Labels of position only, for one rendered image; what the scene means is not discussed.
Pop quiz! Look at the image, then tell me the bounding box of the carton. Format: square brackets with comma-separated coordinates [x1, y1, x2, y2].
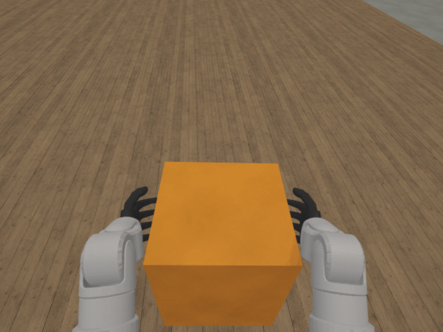
[143, 162, 303, 326]

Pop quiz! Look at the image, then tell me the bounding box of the robot right forearm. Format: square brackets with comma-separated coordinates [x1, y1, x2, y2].
[300, 217, 374, 332]

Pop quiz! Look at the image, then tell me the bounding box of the robot right hand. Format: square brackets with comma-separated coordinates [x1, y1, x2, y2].
[287, 188, 321, 244]

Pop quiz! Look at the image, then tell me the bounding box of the robot left forearm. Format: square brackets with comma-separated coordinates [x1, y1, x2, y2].
[72, 216, 144, 332]

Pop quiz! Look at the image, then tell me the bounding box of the robot left hand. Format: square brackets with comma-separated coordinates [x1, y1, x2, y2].
[120, 186, 157, 242]

